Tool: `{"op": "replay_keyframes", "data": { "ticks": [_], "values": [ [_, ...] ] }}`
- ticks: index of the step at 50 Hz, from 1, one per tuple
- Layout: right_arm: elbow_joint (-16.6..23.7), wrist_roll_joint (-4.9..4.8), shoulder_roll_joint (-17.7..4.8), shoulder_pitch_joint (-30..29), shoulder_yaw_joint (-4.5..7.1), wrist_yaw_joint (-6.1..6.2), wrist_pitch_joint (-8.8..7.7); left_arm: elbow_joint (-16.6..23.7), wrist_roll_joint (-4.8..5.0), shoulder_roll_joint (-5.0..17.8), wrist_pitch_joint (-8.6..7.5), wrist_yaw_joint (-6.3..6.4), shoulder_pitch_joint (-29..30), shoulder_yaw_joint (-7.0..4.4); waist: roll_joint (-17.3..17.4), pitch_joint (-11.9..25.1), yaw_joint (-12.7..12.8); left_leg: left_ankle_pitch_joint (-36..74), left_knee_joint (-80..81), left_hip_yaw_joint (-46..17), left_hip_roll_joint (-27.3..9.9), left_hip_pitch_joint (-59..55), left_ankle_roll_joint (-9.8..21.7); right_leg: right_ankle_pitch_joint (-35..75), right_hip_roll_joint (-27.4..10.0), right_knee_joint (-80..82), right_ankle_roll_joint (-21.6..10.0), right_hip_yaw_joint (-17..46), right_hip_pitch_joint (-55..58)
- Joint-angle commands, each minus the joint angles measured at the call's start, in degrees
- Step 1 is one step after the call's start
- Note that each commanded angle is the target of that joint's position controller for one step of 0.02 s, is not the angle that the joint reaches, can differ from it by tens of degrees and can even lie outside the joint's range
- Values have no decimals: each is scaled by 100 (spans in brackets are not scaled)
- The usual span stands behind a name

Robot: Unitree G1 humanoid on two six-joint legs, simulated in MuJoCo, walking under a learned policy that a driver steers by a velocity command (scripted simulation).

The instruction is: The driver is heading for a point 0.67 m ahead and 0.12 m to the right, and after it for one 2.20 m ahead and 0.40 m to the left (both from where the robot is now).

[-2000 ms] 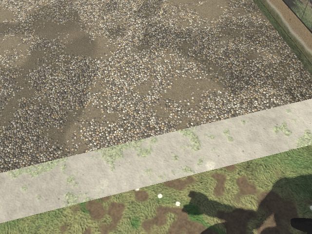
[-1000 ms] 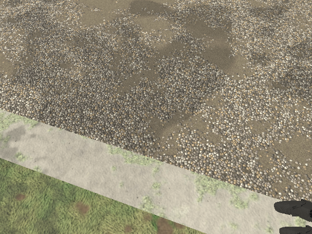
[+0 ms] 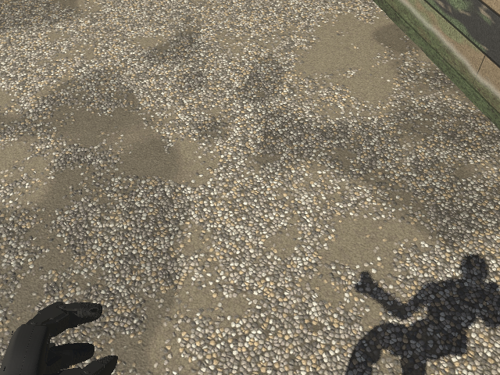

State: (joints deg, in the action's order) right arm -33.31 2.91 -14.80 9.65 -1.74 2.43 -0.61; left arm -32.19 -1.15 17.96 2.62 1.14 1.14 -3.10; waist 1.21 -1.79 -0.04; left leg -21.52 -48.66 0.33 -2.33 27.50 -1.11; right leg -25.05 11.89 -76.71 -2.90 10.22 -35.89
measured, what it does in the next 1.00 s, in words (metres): steps to the right, turning right: right foot, then left foot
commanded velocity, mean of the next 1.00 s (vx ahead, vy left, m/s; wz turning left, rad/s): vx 1.00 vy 0.00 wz -0.30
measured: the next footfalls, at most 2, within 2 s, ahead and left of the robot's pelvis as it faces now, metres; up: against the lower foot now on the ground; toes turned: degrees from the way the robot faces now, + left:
right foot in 0.22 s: +0.05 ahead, -0.16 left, +0.00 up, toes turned -15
left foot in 0.40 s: -0.02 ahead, +0.06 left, +0.00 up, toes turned -23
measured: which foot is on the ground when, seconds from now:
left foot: down 0.00-0.24, up 0.26-0.38, down 0.40-0.68, up 0.70-1.00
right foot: up 0.00-0.20, down 0.22-0.40, up 0.42-0.64, down 0.66-1.00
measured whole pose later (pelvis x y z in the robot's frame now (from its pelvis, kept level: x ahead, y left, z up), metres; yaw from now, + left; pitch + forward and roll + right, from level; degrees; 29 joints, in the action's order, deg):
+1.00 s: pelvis -0.11 -0.18 +0.02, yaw -16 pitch +2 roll +1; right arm -32.9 0.4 -14.8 9.7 3.0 0.0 5.8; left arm -37.1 -1.4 13.5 -2.5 1.4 -15.8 0.7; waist -0.1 1.2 0.6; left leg -1.2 -70.8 -5.1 1.8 43.8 -2.3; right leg -18.4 -1.8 -36.5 -4.5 -12.3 -20.2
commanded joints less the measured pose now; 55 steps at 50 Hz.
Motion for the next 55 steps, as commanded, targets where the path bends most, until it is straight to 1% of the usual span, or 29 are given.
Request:
{"op": "replay_keyframes", "data": {
  "ticks": [1, 4, 8, 9, 10, 11, 12, 13, 14, 15, 18, 20, 21, 22, 23, 24, 25, 27, 30, 32, 33, 34, 35, 36, 37, 39, 42, 46, 55],
  "values": [
    [418, -27, -511, -24, 149, -47, -175, 347, 15, -130, 102, -19, -44, 63, 490, 962, 238, 6904, 602, -1444, -1705, -1163, 896, 159, -554, -763, 158, 190, -968],
    [336, -48, -695, 148, 231, -114, -272, 334, -3, -126, 213, 79, 58, 65, 256, 1146, 207, 6073, 595, -1027, -1802, -1035, 851, 598, -916, -487, 131, 19, -1067],
    [299, 81, -930, 42, 347, -101, -59, 624, 94, -283, 261, 36, 649, 239, 706, 1248, 58, 4903, 1042, 230, -1771, -503, 320, 1033, -1432, 1715, -102, -986, 261],
    [219, -4, -1008, 275, 419, -69, -70, 614, 212, -82, 248, 7, 509, 143, 770, 1914, -88, 2813, 1410, 320, -1661, -927, 232, 860, -1278, 2175, -200, -1283, 1027],
    [269, -99, -972, 59, 427, -56, -45, 572, 204, -99, 299, -64, 434, 125, 749, 1784, -29, 1447, 1292, 585, -1509, -579, 92, 1191, -1288, 2496, -274, -1448, 1524],
    [258, -61, -671, 218, 380, -84, -45, 372, 97, -13, 338, -138, 61, 78, -122, 1898, 42, 707, 150, 1298, -760, -330, -158, 2434, -1209, 2248, -383, -1373, 1961],
    [338, 22, -420, 575, 325, -139, 11, 246, 185, 168, 378, -177, -144, 32, -1127, 1938, -85, -553, -701, 1662, -39, -166, -353, 3455, -974, 2330, -560, -1234, 2021],
    [646, -53, -226, -69, 253, -188, 59, 323, 361, 388, 430, -136, -175, -9, -1895, 1620, 407, -1385, -1567, 1627, 367, 207, -499, 2880, -1266, 3420, -827, -61, 1126],
    [973, -165, -57, -812, 260, -175, 113, 439, 388, 477, 473, -119, -63, 15, -1819, 1311, 560, -1603, -2384, 853, 344, 910, -551, 1087, -1737, 4541, -1178, 1424, 966],
    [1043, -233, -53, -1020, 285, -218, 115, 691, 343, 516, 494, -90, 535, -1, -1538, 1160, 410, -1284, -2720, 515, 328, 816, -601, -146, -1774, 5102, -1159, 1755, 452],
    [616, -254, -90, 216, 382, -247, -4, 1259, 41, 212, 305, -31, 2162, 47, -1142, 1272, -606, -943, -2244, -38, 293, -1157, -372, 100, -1689, 5204, -971, 1642, -1054],
    [37, -208, -112, 1464, 383, -129, 20, 1286, 119, -156, 204, 47, 2368, 22, -496, 922, -1085, -378, 770, 223, 257, -3369, 124, 527, -1109, 4567, -373, 771, -2144],
    [-201, -131, -217, 1776, 419, -89, 29, 1098, 233, -850, 217, 43, 1978, 142, 1561, 281, -1140, -187, 1417, -879, -721, -3670, 143, 92, -475, 2044, -315, 312, -3128],
    [-6, -40, -997, 1302, 590, 20, 48, 1293, 125, -712, 65, 42, 1607, 111, 1997, 219, -702, 2578, 1271, -2558, -2073, -3473, 17, -60, -211, 1251, -185, 321, -3951],
    [239, -46, -1122, 915, 711, 165, 13, 1227, -17, -411, -87, 5, 1544, 30, 1229, 752, -619, 1655, 1989, -3529, -2456, -3107, 369, 574, -531, 871, -68, 591, -3553],
    [577, 106, -797, 67, 486, 69, -30, 1152, -16, -339, -189, -184, 1492, 35, 606, 340, -141, -479, 2666, -3821, -2207, -2001, 947, 767, -524, 263, 139, 756, -2974],
    [695, 21, -584, -772, 410, -13, -110, 1046, 49, -284, -150, -282, 1288, 45, 459, 63, 254, -1197, 2788, -3068, -2019, -1075, 1150, 855, -625, -46, 279, 544, -2312],
    [839, -163, -313, -1623, 292, -132, -248, 965, 209, -156, -20, -440, 845, 108, 421, 183, 638, -606, 2992, -1303, -1291, 514, 773, 1029, -1051, 885, 440, -243, 77],
    [397, -237, -787, -394, 499, -196, -257, 961, 318, -196, -32, -551, 1117, 225, 275, 263, 52, 298, 3086, -606, -830, -125, 678, 895, -1255, 3262, 377, -1366, 1669],
    [204, -264, -786, 212, 571, -229, -53, 651, 162, -269, -72, -488, 581, 252, 41, 413, -15, 1594, 2258, -485, -648, -986, 774, 667, -875, 4245, 295, -1776, 2184],
    [235, -300, -710, 213, 576, -258, 24, 454, 82, -221, -113, -438, -152, 225, -143, 771, 271, 2285, 1185, -371, -441, -1000, 687, 1070, -903, 4203, 245, -1560, 2869],
    [517, -361, -588, -166, 584, -238, 46, 323, -29, 35, -178, -402, -1133, 200, -861, 1013, 768, 1216, -629, -310, -86, 158, 478, 2116, -1774, 4096, 89, -505, 3777],
    [885, -339, -189, -384, 514, -214, 34, 164, -9, 798, -172, -304, -1358, -46, -2242, 1184, 804, -936, -1627, -363, 699, 1829, 241, 1154, -2781, 5134, -98, 1311, 3934],
    [960, -261, -150, -629, 540, -176, 19, 249, -2, 641, -226, -187, -1387, -59, -1284, 1010, 838, -514, -2327, -1187, 616, 2030, 156, 235, -3089, 5338, -39, 1812, 3359],
    [955, -273, -30, -704, 505, -154, 15, 336, -78, 345, -269, -106, -819, 67, -956, 726, 480, 75, -2607, -1209, 536, 2141, 105, -227, -3047, 5353, 78, 1582, 2763],
    [800, -205, 72, -270, 486, -174, 111, 402, -75, -39, -358, 5, -211, 229, -1057, 617, -98, 835, -2709, -1145, 454, 1891, -59, -278, -2744, 5415, 454, 929, 1904],
    [530, -167, -370, 279, 621, -186, 374, 344, -10, 141, -608, -14, -114, 245, -1022, 759, -391, 1578, -2740, -1050, 456, 1702, -220, -423, -2715, 5838, 478, 629, 1610],
    [469, -277, -378, -74, 577, -223, 581, 141, -1, 240, -675, -3, -817, 206, -572, 476, -205, 2141, -2408, -886, 273, 2051, -177, 73, -2893, 5763, 362, 45, 1847],
    [815, -298, -155, -1240, 443, -339, 578, -211, -151, 337, -572, 120, -1987, 72, -715, 311, 406, 1309, -1899, -57, -83, 2259, 123, 1243, -3322, 5173, 96, -1240, 2670]
  ]
}}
